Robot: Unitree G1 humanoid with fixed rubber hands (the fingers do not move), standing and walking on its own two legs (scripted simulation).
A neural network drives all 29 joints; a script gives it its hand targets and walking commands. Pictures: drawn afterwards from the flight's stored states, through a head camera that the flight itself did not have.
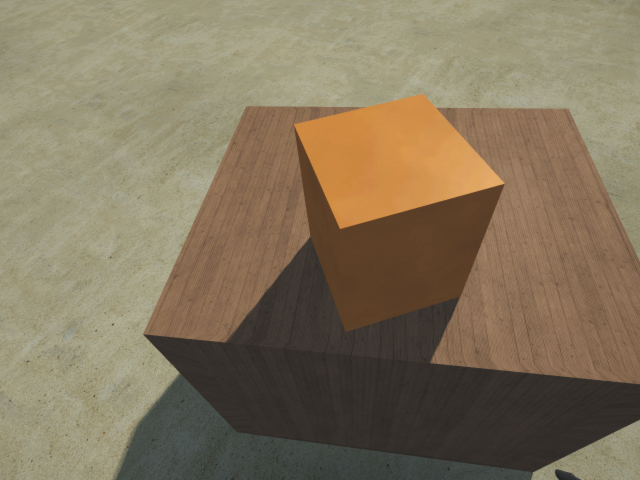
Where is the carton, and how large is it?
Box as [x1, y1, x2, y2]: [294, 94, 504, 331]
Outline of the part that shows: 423,94 294,124 310,236 345,331 459,296 504,184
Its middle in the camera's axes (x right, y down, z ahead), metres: +0.10 -0.03 +0.60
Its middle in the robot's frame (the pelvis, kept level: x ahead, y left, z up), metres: +0.49 -0.07 +0.02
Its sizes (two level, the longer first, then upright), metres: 0.210 0.200 0.250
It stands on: a pedestal, 0.64 m high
